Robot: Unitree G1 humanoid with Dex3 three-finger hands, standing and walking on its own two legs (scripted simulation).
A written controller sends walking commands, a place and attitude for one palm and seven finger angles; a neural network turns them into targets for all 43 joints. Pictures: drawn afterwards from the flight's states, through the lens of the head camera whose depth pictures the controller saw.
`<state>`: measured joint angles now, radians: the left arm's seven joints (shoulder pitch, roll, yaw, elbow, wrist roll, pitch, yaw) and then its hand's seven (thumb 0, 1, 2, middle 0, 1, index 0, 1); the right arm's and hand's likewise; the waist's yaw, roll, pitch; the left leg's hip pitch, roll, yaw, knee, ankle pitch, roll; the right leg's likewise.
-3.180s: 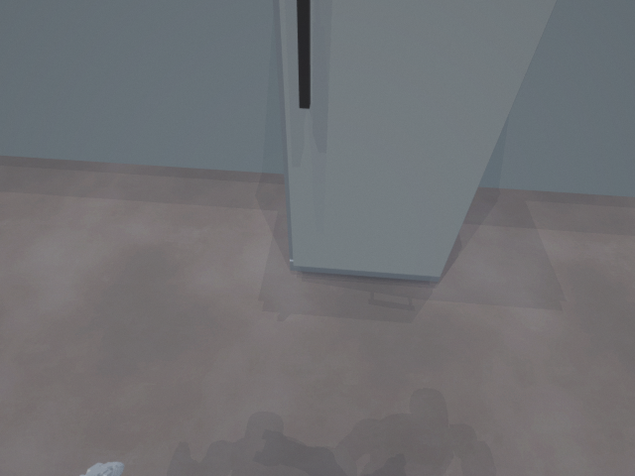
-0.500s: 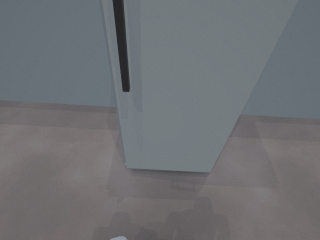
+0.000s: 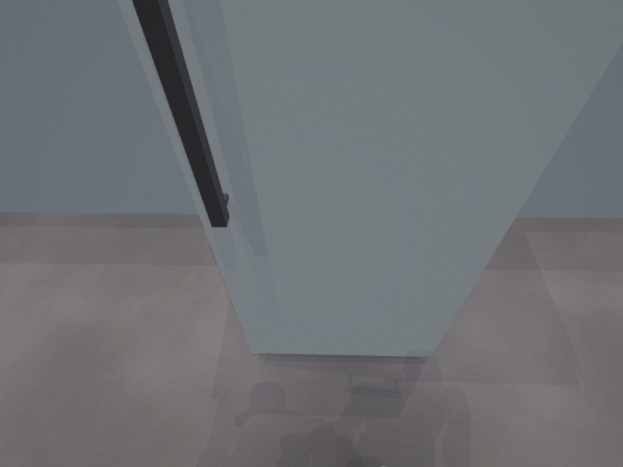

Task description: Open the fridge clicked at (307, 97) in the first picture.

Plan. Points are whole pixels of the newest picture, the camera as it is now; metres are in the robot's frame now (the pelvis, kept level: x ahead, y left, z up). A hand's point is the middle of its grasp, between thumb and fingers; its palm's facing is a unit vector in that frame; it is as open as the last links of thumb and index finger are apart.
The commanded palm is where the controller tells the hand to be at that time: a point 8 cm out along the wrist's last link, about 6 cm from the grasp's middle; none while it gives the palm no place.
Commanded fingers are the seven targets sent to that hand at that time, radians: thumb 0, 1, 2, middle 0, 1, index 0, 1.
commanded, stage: come to a stop and stand still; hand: left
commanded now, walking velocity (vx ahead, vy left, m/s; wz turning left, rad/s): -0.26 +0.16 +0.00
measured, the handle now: (181, 74) +0.48 +0.16 +0.25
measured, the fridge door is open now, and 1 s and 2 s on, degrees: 0 0 0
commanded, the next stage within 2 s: look again from close up in 1.98 s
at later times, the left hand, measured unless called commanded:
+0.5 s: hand out of the picture -0.02 +0.23 -0.17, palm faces +0.07 -0.98 -0.17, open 7.4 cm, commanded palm none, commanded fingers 0.00 0.90 0.90 -0.20 -0.30 -0.20 -0.30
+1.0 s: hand out of the picture -0.07 +0.16 -0.16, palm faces +0.03 -0.99 -0.14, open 7.4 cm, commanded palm none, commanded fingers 0.00 0.90 0.90 -0.20 -0.30 -0.20 -0.30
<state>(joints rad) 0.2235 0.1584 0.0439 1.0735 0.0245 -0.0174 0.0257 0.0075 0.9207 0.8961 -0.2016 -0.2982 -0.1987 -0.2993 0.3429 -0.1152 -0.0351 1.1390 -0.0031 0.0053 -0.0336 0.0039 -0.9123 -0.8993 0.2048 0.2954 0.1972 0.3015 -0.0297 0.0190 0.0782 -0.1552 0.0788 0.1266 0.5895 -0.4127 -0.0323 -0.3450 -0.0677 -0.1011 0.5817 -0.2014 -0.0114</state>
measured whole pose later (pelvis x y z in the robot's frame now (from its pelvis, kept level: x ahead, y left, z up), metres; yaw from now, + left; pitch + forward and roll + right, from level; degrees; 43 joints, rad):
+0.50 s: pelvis -0.04 +0.04 +0.02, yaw +0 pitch -1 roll +0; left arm 0.28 0.19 0.06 1.06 0.03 0.04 0.01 0.00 0.91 0.90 -0.20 -0.30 -0.20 -0.30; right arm 0.24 -0.14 -0.03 1.04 -0.02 0.00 -0.04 0.00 -0.93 -0.90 0.21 0.30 0.20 0.30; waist 0.01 -0.05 -0.01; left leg -0.17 0.01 0.07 0.42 -0.22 0.03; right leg -0.33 -0.03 -0.02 0.76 -0.37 0.03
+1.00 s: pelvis -0.05 +0.02 +0.02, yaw -1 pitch -2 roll +0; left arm 0.32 0.09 0.00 1.15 0.01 -0.01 0.04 0.01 0.91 0.90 -0.20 -0.30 -0.20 -0.30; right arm 0.34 -0.09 0.00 1.19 -0.01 0.00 -0.03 0.00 -0.91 -0.90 0.20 0.30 0.20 0.30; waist -0.01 0.00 0.02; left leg -0.17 0.04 0.07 0.39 -0.19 -0.01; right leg -0.16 0.01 -0.04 0.40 -0.22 -0.03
